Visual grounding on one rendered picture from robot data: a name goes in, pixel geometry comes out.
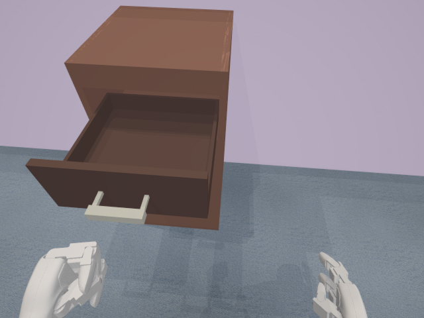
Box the cabinet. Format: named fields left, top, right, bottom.
left=64, top=6, right=234, bottom=231

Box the robot left hand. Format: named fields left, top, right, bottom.
left=19, top=241, right=108, bottom=318

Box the handle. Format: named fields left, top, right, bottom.
left=84, top=191, right=150, bottom=225

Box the robot right hand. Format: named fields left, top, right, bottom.
left=313, top=252, right=368, bottom=318

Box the drawer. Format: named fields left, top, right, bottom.
left=25, top=93, right=219, bottom=219

